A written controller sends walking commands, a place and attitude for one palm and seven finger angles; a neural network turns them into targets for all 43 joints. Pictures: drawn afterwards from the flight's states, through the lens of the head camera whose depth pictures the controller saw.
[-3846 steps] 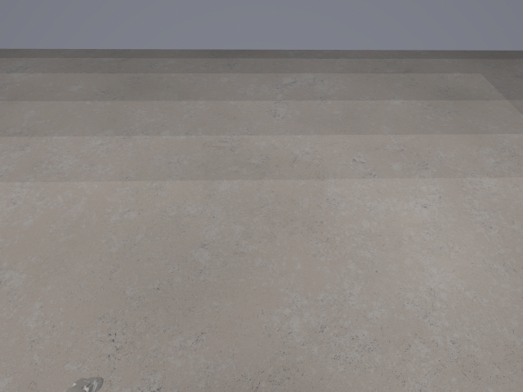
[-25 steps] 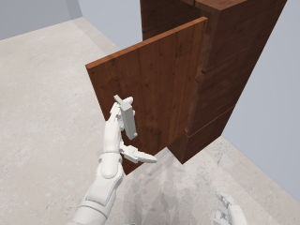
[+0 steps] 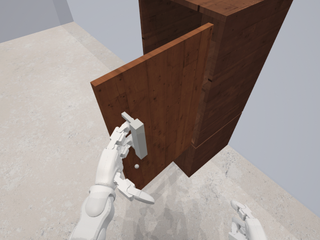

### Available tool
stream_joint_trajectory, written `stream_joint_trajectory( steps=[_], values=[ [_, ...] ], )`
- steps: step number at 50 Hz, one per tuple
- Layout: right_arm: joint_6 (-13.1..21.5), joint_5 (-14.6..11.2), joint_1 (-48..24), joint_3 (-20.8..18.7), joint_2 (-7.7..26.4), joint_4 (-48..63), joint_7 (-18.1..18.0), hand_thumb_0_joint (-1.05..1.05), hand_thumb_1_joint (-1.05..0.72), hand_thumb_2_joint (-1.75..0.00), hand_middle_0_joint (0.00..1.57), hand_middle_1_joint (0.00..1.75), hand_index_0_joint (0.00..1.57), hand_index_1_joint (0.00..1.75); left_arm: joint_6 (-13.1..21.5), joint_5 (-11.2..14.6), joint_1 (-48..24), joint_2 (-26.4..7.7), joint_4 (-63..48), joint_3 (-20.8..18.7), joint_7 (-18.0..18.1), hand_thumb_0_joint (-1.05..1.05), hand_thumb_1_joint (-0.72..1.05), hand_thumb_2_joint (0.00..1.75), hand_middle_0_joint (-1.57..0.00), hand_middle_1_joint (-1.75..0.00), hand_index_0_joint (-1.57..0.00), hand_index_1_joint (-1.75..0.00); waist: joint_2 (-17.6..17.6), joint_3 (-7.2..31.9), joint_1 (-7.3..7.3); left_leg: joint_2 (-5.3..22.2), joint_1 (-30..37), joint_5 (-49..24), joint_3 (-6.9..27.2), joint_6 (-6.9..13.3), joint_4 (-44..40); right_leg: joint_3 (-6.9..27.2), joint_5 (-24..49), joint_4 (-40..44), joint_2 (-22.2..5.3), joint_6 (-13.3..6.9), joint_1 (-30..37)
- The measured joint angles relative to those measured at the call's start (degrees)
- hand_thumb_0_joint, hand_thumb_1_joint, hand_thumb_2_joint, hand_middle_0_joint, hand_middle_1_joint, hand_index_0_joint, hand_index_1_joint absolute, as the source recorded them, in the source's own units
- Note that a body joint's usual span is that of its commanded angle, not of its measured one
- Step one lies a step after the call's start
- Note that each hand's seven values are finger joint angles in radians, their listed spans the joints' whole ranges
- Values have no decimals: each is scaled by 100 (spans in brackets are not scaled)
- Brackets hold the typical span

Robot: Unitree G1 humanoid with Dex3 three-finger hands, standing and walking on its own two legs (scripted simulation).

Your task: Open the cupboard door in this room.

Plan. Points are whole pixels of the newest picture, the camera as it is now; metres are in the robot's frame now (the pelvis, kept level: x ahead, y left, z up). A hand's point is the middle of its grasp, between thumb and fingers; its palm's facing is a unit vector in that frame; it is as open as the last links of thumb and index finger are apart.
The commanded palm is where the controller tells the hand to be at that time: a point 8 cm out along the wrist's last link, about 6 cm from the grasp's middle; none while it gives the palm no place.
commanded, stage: slide the hand sideways off the handle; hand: left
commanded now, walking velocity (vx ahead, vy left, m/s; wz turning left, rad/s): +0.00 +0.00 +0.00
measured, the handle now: (134, 135) +0.35 +0.09 +0.08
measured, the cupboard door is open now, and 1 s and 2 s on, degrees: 94 94 94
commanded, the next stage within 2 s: draw the hand back to the body in 0.58 s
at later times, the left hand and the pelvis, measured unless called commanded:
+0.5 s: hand (111, 185) +0.22 +0.12 +0.07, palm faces -0.02 -1.00 -0.04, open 16.3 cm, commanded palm +0.19 +0.18 +0.07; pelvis +0.02 -0.02 -0.01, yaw +2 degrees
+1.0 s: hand (90, 182) +0.22 +0.16 +0.10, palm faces -0.01 -1.00 -0.07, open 16.3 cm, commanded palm +0.18 +0.21 +0.11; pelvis +0.01 -0.01 +0.00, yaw +1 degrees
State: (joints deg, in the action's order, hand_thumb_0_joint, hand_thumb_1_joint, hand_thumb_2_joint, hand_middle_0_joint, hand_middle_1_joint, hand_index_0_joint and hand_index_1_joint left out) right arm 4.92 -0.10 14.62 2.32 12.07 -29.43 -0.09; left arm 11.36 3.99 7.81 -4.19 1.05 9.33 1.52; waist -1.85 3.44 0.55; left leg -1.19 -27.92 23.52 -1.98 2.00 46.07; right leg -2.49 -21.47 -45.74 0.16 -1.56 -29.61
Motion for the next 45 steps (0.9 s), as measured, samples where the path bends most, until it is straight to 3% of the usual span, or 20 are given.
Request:
stream_joint_trajectory(
  steps=[16, 27, 32, 39, 45],
  values=[
    [159, 2, -108, 2, 9, 190, -100, 1, -90, -90, 20, 30, 20, 30, -12, 253, 1344, -274, -1181, -371, -535, -1, -50, 30, -17, -31, -17, -31, -71, 129, 75, 33, -144, 232, 135, -81, 206, -130, -268, -195, 30, -69, -106],
    [320, -44, -20, -59, 157, 185, -227, 1, -90, -90, 20, 30, 20, 30, 242, 728, 1905, -584, -1378, -1040, -1134, -1, -50, 30, -16, -31, -16, -31, -91, 181, 77, 80, -391, 346, 266, -156, 476, -263, -383, -392, 70, -135, -288],
    [422, -75, 6, -83, 232, 159, -277, 2, -90, -90, 20, 30, 20, 30, 328, 885, 1928, -646, -1383, -1146, -1354, -1, -50, 30, -16, -30, -15, -30, -122, 186, 62, 85, -515, 368, 308, -160, 600, -307, -395, -469, 72, -138, -378],
    [513, -112, 27, -74, 212, 152, -315, 2, -90, -90, 20, 30, 20, 30, 169, 845, 1677, -677, -1404, -1061, -1287, -1, -50, 30, -15, -30, -15, -30, -131, 157, 35, 89, -541, 367, 279, -135, 657, -279, -371, -507, 75, -125, -407],
    [520, -152, 95, 18, 113, 116, -345, 2, -90, -90, 20, 30, 20, 30, -72, 938, 1715, -817, -1574, -1342, -1238, -1, -50, 30, -16, -30, -15, -30, -130, 183, 24, 98, -255, 299, 226, -114, 430, -220, -283, -281, 93, -96, -138]
  ],
)
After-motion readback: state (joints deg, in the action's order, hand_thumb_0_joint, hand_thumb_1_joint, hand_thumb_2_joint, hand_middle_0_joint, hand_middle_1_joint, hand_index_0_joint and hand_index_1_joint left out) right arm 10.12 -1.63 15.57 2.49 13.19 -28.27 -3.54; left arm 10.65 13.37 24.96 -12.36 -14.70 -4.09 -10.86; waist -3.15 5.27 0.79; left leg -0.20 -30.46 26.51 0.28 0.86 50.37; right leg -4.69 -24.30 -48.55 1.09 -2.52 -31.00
